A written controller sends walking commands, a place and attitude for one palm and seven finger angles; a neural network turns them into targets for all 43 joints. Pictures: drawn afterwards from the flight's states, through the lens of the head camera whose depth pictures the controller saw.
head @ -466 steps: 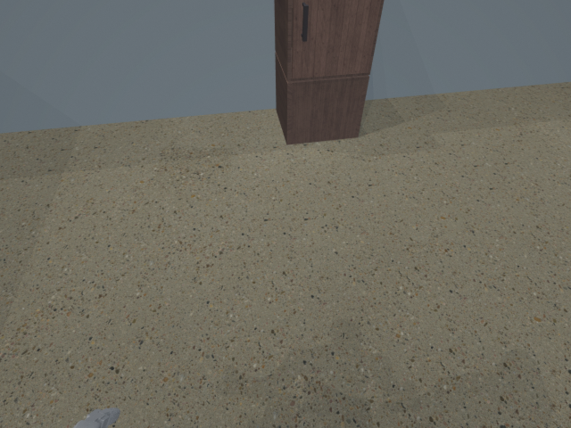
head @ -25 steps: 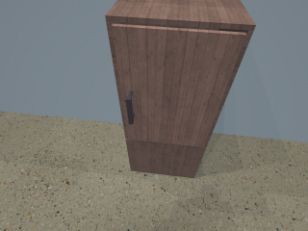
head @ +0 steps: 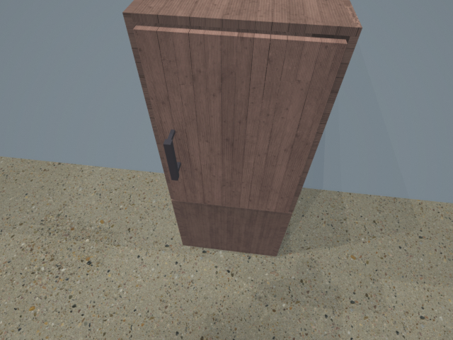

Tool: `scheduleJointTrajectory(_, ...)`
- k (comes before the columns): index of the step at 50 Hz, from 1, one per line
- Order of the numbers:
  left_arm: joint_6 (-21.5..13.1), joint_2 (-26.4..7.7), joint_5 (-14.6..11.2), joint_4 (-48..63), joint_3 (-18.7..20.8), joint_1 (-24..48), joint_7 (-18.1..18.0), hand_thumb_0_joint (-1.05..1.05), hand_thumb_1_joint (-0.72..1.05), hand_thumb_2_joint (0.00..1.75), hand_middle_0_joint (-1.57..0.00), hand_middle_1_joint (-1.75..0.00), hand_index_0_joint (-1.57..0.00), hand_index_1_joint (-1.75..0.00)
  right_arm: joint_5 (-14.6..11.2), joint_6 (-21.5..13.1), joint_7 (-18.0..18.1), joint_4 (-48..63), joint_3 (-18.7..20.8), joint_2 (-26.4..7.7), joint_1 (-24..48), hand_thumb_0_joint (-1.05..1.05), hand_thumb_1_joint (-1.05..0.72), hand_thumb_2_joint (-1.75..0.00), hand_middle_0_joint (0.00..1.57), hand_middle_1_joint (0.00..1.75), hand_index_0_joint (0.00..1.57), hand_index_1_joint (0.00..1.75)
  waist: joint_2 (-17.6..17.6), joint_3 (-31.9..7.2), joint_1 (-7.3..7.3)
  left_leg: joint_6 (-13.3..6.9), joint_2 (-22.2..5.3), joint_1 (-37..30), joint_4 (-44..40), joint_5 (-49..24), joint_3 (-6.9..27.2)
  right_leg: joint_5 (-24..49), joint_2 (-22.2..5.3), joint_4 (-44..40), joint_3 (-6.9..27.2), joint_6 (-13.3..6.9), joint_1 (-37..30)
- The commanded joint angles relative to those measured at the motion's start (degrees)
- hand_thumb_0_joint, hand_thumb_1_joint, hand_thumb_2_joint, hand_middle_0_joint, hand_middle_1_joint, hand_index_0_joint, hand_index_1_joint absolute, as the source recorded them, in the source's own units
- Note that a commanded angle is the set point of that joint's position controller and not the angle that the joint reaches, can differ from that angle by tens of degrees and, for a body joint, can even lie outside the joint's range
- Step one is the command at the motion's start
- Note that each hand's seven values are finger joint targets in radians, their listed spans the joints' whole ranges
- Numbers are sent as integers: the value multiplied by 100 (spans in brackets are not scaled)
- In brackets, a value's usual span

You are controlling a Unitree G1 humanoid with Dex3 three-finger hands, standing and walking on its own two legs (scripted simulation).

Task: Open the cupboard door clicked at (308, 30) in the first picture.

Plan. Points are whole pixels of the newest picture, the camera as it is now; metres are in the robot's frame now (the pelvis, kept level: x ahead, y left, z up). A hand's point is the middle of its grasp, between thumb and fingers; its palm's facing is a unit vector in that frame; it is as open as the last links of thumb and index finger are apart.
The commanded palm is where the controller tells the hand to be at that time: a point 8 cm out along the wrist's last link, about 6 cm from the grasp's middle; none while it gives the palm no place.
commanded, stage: come to a stop and stand still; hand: left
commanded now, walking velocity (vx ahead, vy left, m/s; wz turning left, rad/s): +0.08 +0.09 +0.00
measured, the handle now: (173, 155) +0.57 +0.19 -0.08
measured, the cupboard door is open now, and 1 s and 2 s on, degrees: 0 0 0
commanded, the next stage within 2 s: look again from close up in 1.04 s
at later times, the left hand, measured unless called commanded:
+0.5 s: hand out of the picture -0.02 +0.20 -0.18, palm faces +0.00 -0.99 -0.17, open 7.3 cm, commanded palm none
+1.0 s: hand out of the picture +0.00 +0.16 -0.18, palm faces +0.01 -0.99 -0.16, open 7.3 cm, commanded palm none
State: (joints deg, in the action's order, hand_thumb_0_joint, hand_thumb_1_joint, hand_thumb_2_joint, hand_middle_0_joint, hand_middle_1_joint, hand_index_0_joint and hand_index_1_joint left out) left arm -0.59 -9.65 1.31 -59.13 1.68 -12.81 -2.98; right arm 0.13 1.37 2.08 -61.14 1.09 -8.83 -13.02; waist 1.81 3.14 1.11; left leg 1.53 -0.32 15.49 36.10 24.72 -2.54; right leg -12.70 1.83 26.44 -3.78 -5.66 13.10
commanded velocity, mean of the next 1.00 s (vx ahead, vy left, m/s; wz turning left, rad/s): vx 0.03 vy -0.04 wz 0.00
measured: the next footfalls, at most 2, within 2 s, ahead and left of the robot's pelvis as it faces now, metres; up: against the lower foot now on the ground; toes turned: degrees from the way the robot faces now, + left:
left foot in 0.18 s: +0.05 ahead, +0.14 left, +0.00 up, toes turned -1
right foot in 0.50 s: -0.01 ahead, -0.06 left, +0.00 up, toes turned -3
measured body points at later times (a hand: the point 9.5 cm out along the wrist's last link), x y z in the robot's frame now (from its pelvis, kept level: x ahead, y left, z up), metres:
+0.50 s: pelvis -0.01 +0.04 +0.00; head +0.02 +0.03 +0.45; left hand -0.02 +0.26 -0.16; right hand -0.04 -0.17 -0.16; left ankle +0.01 +0.16 -0.74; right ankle -0.05 -0.06 -0.74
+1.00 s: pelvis +0.02 +0.01 +0.00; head +0.04 +0.01 +0.45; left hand +0.00 +0.21 -0.16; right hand +0.02 -0.21 -0.16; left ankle +0.01 +0.16 -0.74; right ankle -0.05 -0.06 -0.74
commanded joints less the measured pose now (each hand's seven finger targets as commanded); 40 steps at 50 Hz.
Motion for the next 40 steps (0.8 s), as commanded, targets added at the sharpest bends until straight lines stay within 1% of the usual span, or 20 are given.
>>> scheduleJointTrajectory(1, -29, -977, 29, 230, 222, -352, 29, 0, 90, 90, -20, -30, -20, -30, 29, 2, -101, 256, 118, -301, -437, 0, -90, -90, 20, 30, 20, 30, 346, -269, -5, -42, -30, 168, 66, -339, 128, 1328, -1808, -1109, 1790, -489, -286)
scheduleJointTrajectory(5, 13, -942, 22, 328, 209, -153, 82, 0, 90, 90, -20, -30, -20, -30, 47, -55, -169, 215, 114, -293, -700, 0, -90, -90, 20, 30, 20, 30, 576, 83, -145, -138, 35, -633, -802, -972, 11, -1433, -1361, -1550, 1513, -91, 811)
scheduleJointTrajectory(7, 38, -787, -1, 345, 177, -110, 108, 0, 90, 90, -20, -30, -20, -30, 66, -114, -150, 119, 103, -362, -972, 0, -90, -90, 20, 30, 20, 30, 338, 230, -270, -212, -88, -1089, -1248, -883, 113, -1947, -1054, -1452, 1307, 161, 1331)
scheduleJointTrajectory(8, 43, -631, -10, 334, 152, -171, 125, 0, 90, 90, -20, -30, -20, -30, 107, -152, -127, 93, 104, -437, -1066, 0, -90, -90, 20, 30, 20, 30, -81, 334, -263, -303, -305, -922, -1569, -520, 411, -1871, -822, -1205, 1150, 249, 1354)
scheduleJointTrajectory(10, 25, -377, -35, 315, 81, -463, 175, 0, 90, 90, -20, -30, -20, -30, 172, -205, -71, 198, 108, -704, -895, 0, -90, -90, 20, 30, 20, 30, -670, 410, -78, -528, -940, 153, -2333, 690, 1155, -1168, -398, -593, 610, 397, 575)
scheduleJointTrajectory(12, 83, -256, 34, 200, 68, -625, 206, 0, 90, 90, -20, -30, -20, -30, 184, -205, -83, 274, 126, -809, -520, 0, -90, -90, 20, 30, 20, 30, -1143, 537, 45, -633, -1166, 1165, -3013, 1942, 1609, -959, -206, 193, 235, 441, -124)
scheduleJointTrajectory(14, 91, -148, 66, 136, 37, -788, 260, 0, 90, 90, -20, -30, -20, -30, 147, -240, -37, 359, 129, -844, -352, 0, -90, -90, 20, 30, 20, 30, -1122, 564, 103, -766, -1338, 1222, -3147, 1803, 1755, -775, -165, 855, 151, 399, -74)
scheduleJointTrajectory(17, 94, -101, 35, 117, 41, -776, 305, 0, 90, 90, -20, -30, -20, -30, 149, -282, 23, 307, 142, -875, -542, 0, -90, -90, 20, 30, 20, 30, -841, 282, -46, -976, -1522, 417, -3012, 1067, 1862, -1089, -215, 1416, 243, 403, 531)
scheduleJointTrajectory(19, 63, -74, 30, 150, 30, -681, 313, 0, 90, 90, -20, -30, -20, -30, 162, -290, 41, 229, 154, -859, -684, 0, -90, -90, 20, 30, 20, 30, -702, 166, -139, -1044, -1542, -79, -2782, 373, 1764, -1261, -267, 1273, 281, 404, 786)
scheduleJointTrajectory(21, 23, 8, 5, 116, 19, -728, 305, 0, 90, 90, -20, -30, -20, -30, 168, -289, 52, 138, 161, -830, -803, 0, -90, -90, 20, 30, 20, 30, -702, 39, -167, -998, -1456, -286, -2413, -508, 1500, -1168, -296, 626, 252, 439, 552)
scheduleJointTrajectory(23, -31, -11, -16, -36, 20, -1065, 263, 0, 90, 90, -20, -30, -20, -30, 118, -295, 65, 77, 140, -724, -852, 0, -90, -90, 20, 30, 20, 30, -461, -215, -62, -757, -1149, -196, -1753, -1375, 1102, -228, -350, -466, 391, 449, -198)
scheduleJointTrajectory(24, -63, -141, -23, -120, 24, -1129, 219, 0, 90, 90, -20, -30, -20, -30, 77, -320, 59, 44, 103, -559, -809, 0, -90, -90, 20, 30, 20, 30, -159, -249, -54, -561, -885, 57, -1413, -1896, 763, 387, -560, -614, 725, 388, -575)
scheduleJointTrajectory(26, -122, -396, -46, -227, 17, -1334, 156, 0, 90, 90, -20, -30, -20, -30, 46, -382, 35, 66, 2, -272, -761, 0, -90, -90, 20, 30, 20, 30, 303, -515, -70, -283, -409, 152, -961, -1729, 99, 1973, -1184, -563, 1146, 201, -957)
scheduleJointTrajectory(27, -139, -385, -65, -266, -18, -1163, 151, 0, 90, 90, -20, -30, -20, -30, 50, -372, 21, -3, -6, -222, -779, 0, -90, -90, 20, 30, 20, 30, 331, -606, -168, -217, -351, -57, -1048, -1539, 78, 1756, -1146, -510, 1041, 154, -792)
scheduleJointTrajectory(28, -151, -333, -71, -259, -17, -1075, 142, 0, 90, 90, -20, -30, -20, -30, 65, -343, 30, -76, -4, -229, -745, 0, -90, -90, 20, 30, 20, 30, 586, -476, -152, -199, -371, -176, -971, -1617, 83, 1615, -1011, -571, 1061, 170, -592)
scheduleJointTrajectory(29, -149, -270, -68, -266, -35, -1040, 124, 0, 90, 90, -20, -30, -20, -30, 68, -328, 30, -104, -10, -215, -731, 0, -90, -90, 20, 30, 20, 30, 579, -277, -164, -199, -399, -194, -949, -1774, 81, 1731, -965, -597, 997, 196, -473)
scheduleJointTrajectory(31, -154, -217, -70, -302, -57, -1116, 95, 0, 90, 90, -20, -30, -20, -30, 57, -337, 40, -212, -38, -165, -760, 0, -90, -90, 20, 30, 20, 30, 206, -187, -142, -208, -454, -322, -1027, -2165, 94, 2167, -890, -533, 914, 294, -462)
scheduleJointTrajectory(34, -134, -193, -61, -325, -62, -1119, 73, 0, 90, 90, -20, -30, -20, -30, 47, -318, 58, -288, -37, -180, -732, 0, -90, -90, 20, 30, 20, 30, -107, 10, -126, -215, -528, -433, -1056, -2336, 148, 1963, -772, -555, 854, 338, -354)
scheduleJointTrajectory(38, -113, -171, -76, -383, -91, -1119, 72, 0, 90, 90, -20, -30, -20, -30, 49, -284, 77, -339, -62, -176, -687, 0, -90, -90, 20, 30, 20, 30, -228, 174, -117, -209, -553, -510, -1200, -2175, 197, 1507, -737, -708, 859, 345, -252)
scheduleJointTrajectory(40, -118, -185, -65, -393, -91, -1154, 62, 0, 90, 90, -20, -30, -20, -30, 43, -282, 80, -345, -59, -173, -669, 0, -90, -90, 20, 30, 20, 30, -200, 165, -105, -210, -560, -564, -1175, -2261, 171, 1725, -747, -735, 872, 394, -301)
